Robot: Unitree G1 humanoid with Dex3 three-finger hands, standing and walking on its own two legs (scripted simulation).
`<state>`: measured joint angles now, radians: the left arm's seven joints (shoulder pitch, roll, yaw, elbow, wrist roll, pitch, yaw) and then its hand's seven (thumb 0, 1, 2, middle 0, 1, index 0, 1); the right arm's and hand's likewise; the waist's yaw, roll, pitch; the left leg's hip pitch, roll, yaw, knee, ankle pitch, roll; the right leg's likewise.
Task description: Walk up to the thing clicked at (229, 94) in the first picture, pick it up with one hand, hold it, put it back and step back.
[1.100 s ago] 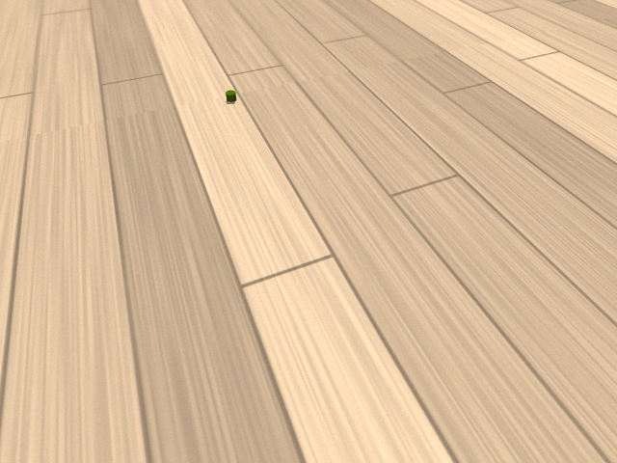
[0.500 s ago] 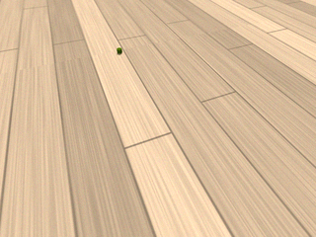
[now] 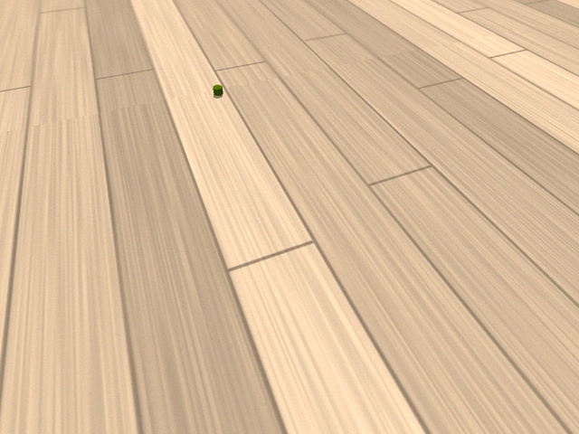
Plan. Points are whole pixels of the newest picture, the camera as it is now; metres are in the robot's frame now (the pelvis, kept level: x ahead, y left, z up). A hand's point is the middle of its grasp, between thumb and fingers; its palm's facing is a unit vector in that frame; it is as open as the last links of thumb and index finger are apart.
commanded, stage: stand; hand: left
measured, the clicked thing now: (218, 90) +2.25 +0.46 -0.76
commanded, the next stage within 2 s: walk up in 0.02 s
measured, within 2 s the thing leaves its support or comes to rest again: neither
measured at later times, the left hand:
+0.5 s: hand (41, 425) +0.17 +0.40 -0.17, palm faces -0.03 -0.92 -0.39, open 7.4 cm
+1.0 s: hand (137, 216) +0.58 +0.35 -0.13, palm faces -0.01 -0.93 -0.36, open 7.4 cm
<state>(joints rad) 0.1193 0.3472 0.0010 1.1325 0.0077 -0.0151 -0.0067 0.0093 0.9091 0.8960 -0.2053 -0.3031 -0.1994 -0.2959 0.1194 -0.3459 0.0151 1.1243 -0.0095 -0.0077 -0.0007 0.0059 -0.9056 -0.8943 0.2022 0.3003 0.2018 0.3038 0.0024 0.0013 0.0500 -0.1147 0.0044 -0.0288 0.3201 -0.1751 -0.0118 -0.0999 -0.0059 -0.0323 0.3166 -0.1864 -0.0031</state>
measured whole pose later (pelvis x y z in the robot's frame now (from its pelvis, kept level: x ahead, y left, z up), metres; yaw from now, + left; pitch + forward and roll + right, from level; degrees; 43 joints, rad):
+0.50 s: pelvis +0.15 +0.10 -0.02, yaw +1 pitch -2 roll +0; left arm 0.28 0.50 0.04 1.07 0.02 -0.03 -0.06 0.02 0.91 0.90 -0.20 -0.30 -0.20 -0.30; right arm 0.19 -0.42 -0.11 0.96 -0.02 -0.07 0.09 0.00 -0.91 -0.89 0.20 0.30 0.20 0.30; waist -0.01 -0.05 -0.01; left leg -0.28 0.06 0.10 0.62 -0.32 0.01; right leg -0.29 -0.05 0.05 1.07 -0.47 -0.06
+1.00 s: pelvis +0.46 +0.09 -0.02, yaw -1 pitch -2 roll +0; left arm 0.16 0.37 0.04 0.89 -0.01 -0.10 -0.06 0.01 0.91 0.90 -0.21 -0.30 -0.20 -0.30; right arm 0.27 -0.41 -0.05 0.94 0.00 -0.05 0.06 0.01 -0.91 -0.89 0.20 0.30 0.20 0.30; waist 0.01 0.05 0.07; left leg -0.34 0.05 0.00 1.20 -0.35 0.05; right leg -0.30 -0.04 -0.09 0.55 -0.21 -0.03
